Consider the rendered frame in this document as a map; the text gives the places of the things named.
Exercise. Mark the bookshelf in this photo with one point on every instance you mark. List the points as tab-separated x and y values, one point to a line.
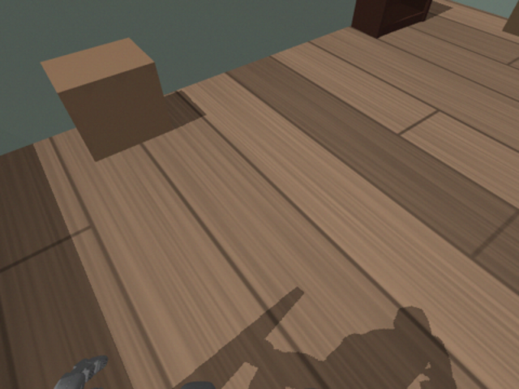
380	17

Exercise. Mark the left robot hand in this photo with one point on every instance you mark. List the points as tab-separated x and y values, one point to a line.
82	372

